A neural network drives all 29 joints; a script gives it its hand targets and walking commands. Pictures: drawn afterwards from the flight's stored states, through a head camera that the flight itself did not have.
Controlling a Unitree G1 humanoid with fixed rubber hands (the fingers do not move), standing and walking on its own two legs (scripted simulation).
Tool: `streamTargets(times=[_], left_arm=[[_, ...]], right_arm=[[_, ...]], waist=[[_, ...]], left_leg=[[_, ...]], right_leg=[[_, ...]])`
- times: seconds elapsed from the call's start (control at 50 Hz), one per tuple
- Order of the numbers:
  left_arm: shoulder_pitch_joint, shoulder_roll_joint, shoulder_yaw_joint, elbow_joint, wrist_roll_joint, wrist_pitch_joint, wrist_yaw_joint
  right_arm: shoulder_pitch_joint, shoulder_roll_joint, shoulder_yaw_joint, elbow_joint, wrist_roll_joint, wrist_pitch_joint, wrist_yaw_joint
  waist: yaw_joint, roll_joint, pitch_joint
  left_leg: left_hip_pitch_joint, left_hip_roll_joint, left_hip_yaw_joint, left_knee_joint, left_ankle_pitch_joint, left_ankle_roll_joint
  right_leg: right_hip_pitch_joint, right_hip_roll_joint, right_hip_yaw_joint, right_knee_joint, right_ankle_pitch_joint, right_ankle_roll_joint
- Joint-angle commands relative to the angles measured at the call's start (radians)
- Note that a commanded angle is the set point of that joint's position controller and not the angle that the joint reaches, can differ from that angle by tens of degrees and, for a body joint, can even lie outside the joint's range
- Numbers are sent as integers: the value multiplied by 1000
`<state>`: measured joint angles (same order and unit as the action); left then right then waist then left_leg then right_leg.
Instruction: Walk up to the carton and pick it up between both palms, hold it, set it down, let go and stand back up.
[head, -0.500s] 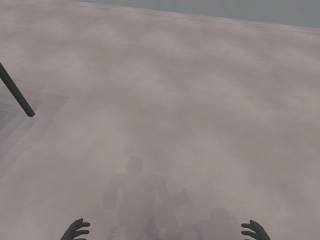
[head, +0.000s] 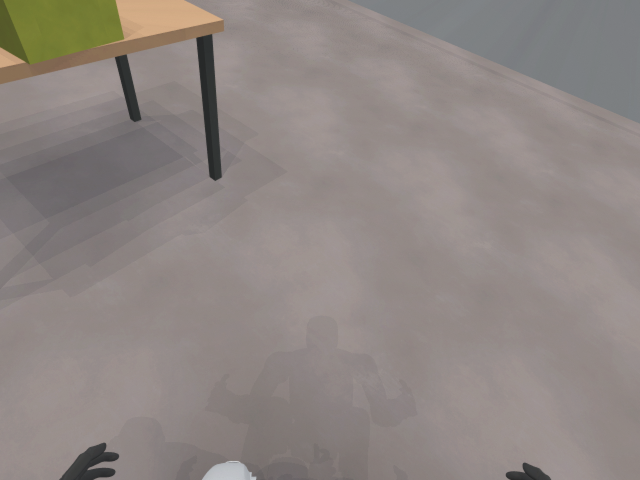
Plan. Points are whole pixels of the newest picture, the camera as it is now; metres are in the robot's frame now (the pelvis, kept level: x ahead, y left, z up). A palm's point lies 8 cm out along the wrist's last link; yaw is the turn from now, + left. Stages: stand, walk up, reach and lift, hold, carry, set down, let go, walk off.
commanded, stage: walk up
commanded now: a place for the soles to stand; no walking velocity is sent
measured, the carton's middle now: (48, 2) +1.17 +0.76 +0.06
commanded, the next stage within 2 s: none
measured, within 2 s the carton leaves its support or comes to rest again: neither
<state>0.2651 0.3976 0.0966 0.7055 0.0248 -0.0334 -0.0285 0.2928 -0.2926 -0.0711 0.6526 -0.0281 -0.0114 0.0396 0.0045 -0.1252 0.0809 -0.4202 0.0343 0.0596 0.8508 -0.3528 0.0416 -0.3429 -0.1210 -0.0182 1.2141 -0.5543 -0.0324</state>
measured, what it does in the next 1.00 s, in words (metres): walks ahead, turning left: right foot, then left foot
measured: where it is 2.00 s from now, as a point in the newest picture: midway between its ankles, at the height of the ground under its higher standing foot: (195, 323)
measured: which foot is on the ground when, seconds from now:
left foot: down 0.00-0.20, up 0.22-0.48, down 0.50-0.84, up 0.86-1.00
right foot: up 0.00-0.16, down 0.18-0.52, up 0.54-0.82, down 0.84-1.00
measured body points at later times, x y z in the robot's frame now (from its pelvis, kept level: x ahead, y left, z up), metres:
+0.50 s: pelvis +0.17 +0.07 +0.01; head +0.17 +0.08 +0.46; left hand +0.08 +0.37 -0.09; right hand +0.44 -0.10 -0.05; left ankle +0.22 +0.23 -0.69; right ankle +0.17 -0.12 -0.69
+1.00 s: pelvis +0.37 +0.15 +0.00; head +0.38 +0.15 +0.45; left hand +0.30 +0.43 -0.09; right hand +0.61 -0.01 -0.10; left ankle +0.31 +0.24 -0.64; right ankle +0.47 +0.06 -0.70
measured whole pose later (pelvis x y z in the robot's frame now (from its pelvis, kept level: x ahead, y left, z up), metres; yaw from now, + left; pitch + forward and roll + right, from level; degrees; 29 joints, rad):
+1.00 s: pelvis +0.37 +0.15 +0.00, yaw +38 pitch -4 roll -2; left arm 0.31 0.28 0.01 0.61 0.05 -0.07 0.00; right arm 0.36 -0.29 -0.05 0.62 -0.04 0.00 0.02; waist -0.01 0.04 0.07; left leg -0.53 0.03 -0.02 1.25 -0.48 -0.01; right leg -0.34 -0.10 -0.17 0.82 -0.41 -0.01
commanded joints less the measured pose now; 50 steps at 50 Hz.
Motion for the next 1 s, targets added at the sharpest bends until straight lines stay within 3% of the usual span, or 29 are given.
streamTargets(times=[0.0,0.04,0.1,0.14,0.16,0.18,0.2,0.22,0.24,0.26,0.3,0.36,0.44,0.48,0.5,0.52,0.54,0.56,0.64,0.72,0.76,0.8,0.82,0.84,0.86,0.88,0.9,0.94,0.98], left_arm=[[-6,64,-1,-132,-8,-40,-13],[19,33,-3,-137,-7,-31,-15],[50,12,1,-159,3,-24,-9],[139,3,10,-146,9,-28,-4],[253,3,20,-115,11,-31,2],[351,36,35,-96,26,-36,14],[348,169,49,-118,63,-44,29],[198,137,14,-124,75,-45,52],[111,136,6,-148,56,-53,69],[64,109,-1,-138,52,-60,68],[19,86,-13,-120,41,-75,54],[42,97,-12,-76,42,-85,42],[59,115,-14,-82,31,-55,35],[47,105,-24,-110,25,-32,28],[74,67,-41,-132,25,-21,20],[77,0,-58,-211,10,-20,1],[-8,73,-41,-275,12,-10,-7],[-56,100,-32,-288,6,-4,-9],[90,48,-30,-219,15,-11,-15],[58,9,-37,-228,9,-15,-26],[61,-4,-33,-230,11,-28,-28],[177,0,-13,-202,15,-41,-27],[273,29,3,-180,19,-46,-20],[333,142,27,-186,41,-53,-5],[331,198,29,-191,43,-48,11],[254,156,13,-184,25,-44,26],[206,127,-1,-177,19,-43,35],[141,85,-20,-152,23,-45,40],[104,79,-29,-125,19,-46,36]], right_arm=[[10,-243,-47,-66,-17,-9,-34],[1,-222,-41,-73,-27,-12,-25],[-4,-218,-43,-74,-26,-5,-14],[-62,-207,-41,-86,-19,4,-7],[-117,-184,-33,-104,-19,11,-4],[-133,-109,-8,-132,-24,14,0],[-109,-31,17,-187,-25,6,3],[-69,-118,-6,-170,-49,7,-5],[-38,-154,-12,-162,-48,9,4],[-18,-155,-14,-149,-41,13,15],[2,-142,-18,-145,-34,11,32],[-44,-106,-20,-154,8,4,54],[-37,-75,-26,-131,4,-24,57],[96,-104,-47,-93,-2,-36,37],[230,-155,-67,-55,-8,-42,16],[292,-292,-92,-69,-13,-45,-10],[279,-340,-89,-87,7,-41,-31],[218,-333,-80,-93,12,-36,-48],[41,-200,-29,-100,-22,-55,-65],[49,-180,-22,-93,-28,-70,-54],[42,-182,-22,-94,-27,-62,-48],[-15,-168,-11,-105,-17,-47,-41],[-20,-121,5,-115,-16,-40,-36],[0,-27,42,-154,-5,-41,-29],[-5,-72,27,-196,-15,-35,-40],[-46,-135,8,-186,-23,-24,-44],[-50,-136,4,-174,-17,-20,-38],[0,-109,1,-157,-11,-19,-25],[10,-84,-4,-159,1,-22,-10]], waist=[[-13,325,-18],[-10,347,-15],[-2,319,-8],[58,273,-18],[126,224,-41],[186,75,-57],[190,-237,-60],[82,-29,53],[55,89,130],[36,94,147],[18,15,126],[42,-96,112],[31,-77,41],[-56,20,-30],[-125,150,-115],[-164,413,-177],[-172,305,-177],[-152,220,-113],[-20,275,-60],[-28,329,-41],[-18,314,-61],[61,241,-88],[115,151,-104],[160,-129,-153],[151,-130,-143],[124,25,-46],[105,50,32],[67,3,54],[46,-63,45]], left_leg=[[109,259,-573,-602,-401,228],[22,226,-518,-595,-334,216],[-72,200,-508,-588,-406,198],[-219,132,-444,-507,-431,143],[-361,68,-370,-396,-460,89],[-500,-35,-246,-189,-482,6],[-584,-148,-95,271,-319,-54],[-561,-48,-192,433,-174,-55],[-529,18,-195,468,-88,-51],[-492,61,-176,449,-35,-53],[-386,98,-173,370,-50,-53],[-271,107,-129,163,-48,-45],[15,35,15,-87,62,-12],[272,-58,92,-144,98,9],[446,-88,17,-173,7,43],[553,159,-548,-388,-353,186],[508,322,-947,-591,-501,276],[467,353,-916,-611,-509,285],[181,279,-565,-520,-107,238],[117,248,-440,-471,94,229],[53,208,-379,-411,51,199],[-147,138,-302,-282,-126,137],[-292,75,-241,-133,-201,84],[-438,-62,-93,264,-232,0],[-502,-87,-123,467,-293,-41],[-530,-16,-184,539,-189,-46],[-537,22,-168,546,-123,-50],[-434,62,-140,443,-106,-51],[-287,73,-130,293,-144,-49]], right_leg=[[-252,-42,68,-109,20,6],[-152,-4,33,-245,1,7],[-49,31,24,-343,141,2],[156,64,4,-448,233,-11],[361,94,-16,-521,250,-25],[511,39,82,-665,62,-53],[441,-325,682,-1026,-523,-154],[254,-423,850,-1114,-606,-195],[158,-428,760,-1075,-510,-249],[123,-385,608,-1046,-388,-252],[66,-337,369,-1045,-234,-234],[77,-284,109,-1042,-50,-202],[41,-226,-148,-888,99,-162],[-61,-186,-237,-644,202,-131],[-130,-121,-291,-334,325,-91],[-390,4,-271,42,105,-12],[-503,31,-11,137,-15,6],[-540,-16,79,175,46,-4],[-347,-65,102,11,104,28],[-240,-28,47,-268,130,26],[-118,19,4,-371,223,9],[178,87,-55,-483,327,-8],[367,89,-15,-520,257,-26],[448,-180,420,-754,-157,-128],[394,-397,844,-1005,-370,-228],[328,-404,831,-1022,-404,-261],[275,-375,690,-979,-269,-268],[191,-322,432,-944,15,-263],[112,-290,258,-931,224,-250]])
